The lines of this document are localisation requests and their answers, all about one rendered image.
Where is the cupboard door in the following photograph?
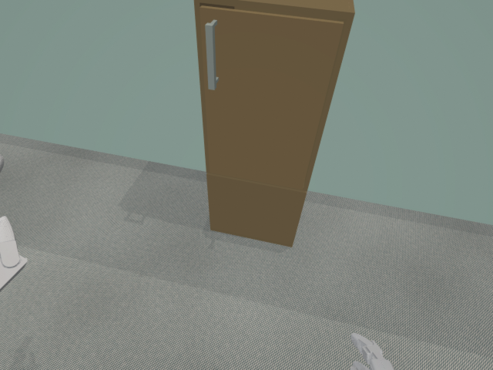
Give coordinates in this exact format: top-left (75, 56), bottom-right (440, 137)
top-left (200, 5), bottom-right (344, 190)

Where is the handle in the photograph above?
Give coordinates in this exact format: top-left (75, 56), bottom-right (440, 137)
top-left (205, 20), bottom-right (219, 90)

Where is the robot left hand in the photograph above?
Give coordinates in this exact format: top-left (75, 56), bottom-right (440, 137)
top-left (0, 154), bottom-right (28, 292)

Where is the robot right hand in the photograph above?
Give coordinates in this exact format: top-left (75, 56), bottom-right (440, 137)
top-left (350, 333), bottom-right (395, 370)

